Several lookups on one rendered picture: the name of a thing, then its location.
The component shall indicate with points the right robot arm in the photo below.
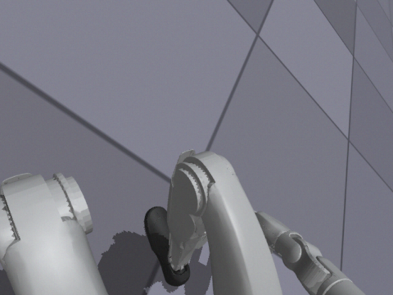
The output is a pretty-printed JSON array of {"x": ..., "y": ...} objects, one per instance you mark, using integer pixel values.
[{"x": 317, "y": 274}]

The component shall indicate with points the right robot foot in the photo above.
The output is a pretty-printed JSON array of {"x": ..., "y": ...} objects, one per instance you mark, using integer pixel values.
[{"x": 157, "y": 231}]

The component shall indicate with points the right robot hand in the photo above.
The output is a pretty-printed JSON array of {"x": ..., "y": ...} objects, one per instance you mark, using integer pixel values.
[{"x": 272, "y": 228}]

